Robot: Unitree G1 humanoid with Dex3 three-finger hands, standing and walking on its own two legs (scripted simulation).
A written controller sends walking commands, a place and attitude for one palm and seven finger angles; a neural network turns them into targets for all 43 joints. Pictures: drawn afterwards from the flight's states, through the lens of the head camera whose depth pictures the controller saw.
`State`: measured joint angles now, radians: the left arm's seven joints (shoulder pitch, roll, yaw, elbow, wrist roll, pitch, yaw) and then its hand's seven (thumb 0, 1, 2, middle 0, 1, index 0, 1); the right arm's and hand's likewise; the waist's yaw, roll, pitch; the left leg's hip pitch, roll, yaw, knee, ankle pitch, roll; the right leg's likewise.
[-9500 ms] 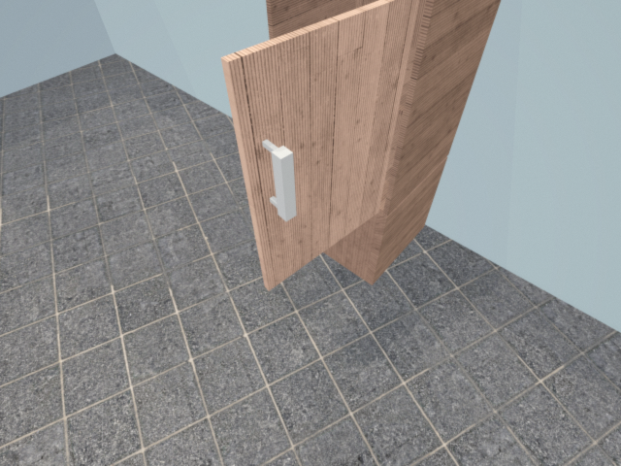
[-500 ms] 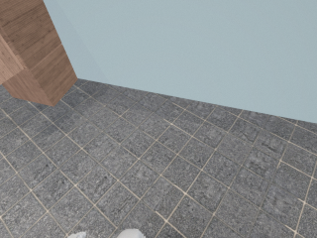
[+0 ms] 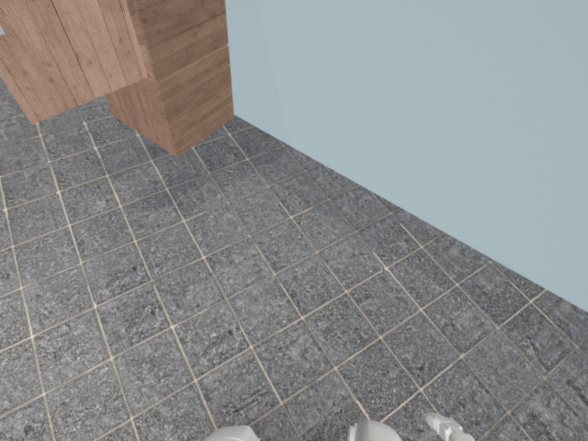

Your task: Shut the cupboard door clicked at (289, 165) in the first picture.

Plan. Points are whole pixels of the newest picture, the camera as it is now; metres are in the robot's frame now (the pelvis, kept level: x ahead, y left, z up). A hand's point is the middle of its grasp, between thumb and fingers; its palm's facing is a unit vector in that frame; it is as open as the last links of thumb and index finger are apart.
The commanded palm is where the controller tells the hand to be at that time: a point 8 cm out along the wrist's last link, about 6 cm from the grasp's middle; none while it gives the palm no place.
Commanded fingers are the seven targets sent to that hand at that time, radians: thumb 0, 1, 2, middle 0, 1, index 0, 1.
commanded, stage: walk to a spot facing it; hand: left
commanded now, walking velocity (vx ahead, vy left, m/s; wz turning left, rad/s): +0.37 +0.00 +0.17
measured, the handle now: out of the picture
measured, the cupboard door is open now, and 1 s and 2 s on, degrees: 82 82 82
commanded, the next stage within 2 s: turn to face it in 1.18 s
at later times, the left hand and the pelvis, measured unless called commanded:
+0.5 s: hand (243, 300) +0.35 +0.12 -0.15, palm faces +0.01 -0.99 -0.16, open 7.3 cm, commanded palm none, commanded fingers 0.00 0.90 0.90 -0.20 -0.30 -0.20 -0.30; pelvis +0.23 -0.05 +0.00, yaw +5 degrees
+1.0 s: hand (208, 288) +0.38 +0.19 -0.18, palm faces +0.26 -0.96 -0.12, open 7.4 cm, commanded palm none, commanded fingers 0.00 0.90 0.90 -0.20 -0.30 -0.20 -0.30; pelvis +0.44 +0.04 +0.01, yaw +11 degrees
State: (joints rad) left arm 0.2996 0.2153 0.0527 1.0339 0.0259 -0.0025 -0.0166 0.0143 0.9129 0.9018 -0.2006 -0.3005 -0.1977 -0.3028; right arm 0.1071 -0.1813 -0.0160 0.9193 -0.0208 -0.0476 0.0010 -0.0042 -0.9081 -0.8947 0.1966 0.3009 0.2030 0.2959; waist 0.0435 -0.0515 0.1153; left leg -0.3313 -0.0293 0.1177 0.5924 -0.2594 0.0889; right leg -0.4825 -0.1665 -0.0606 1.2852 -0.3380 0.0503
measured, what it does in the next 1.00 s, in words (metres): walks ahead: right foot, then left foot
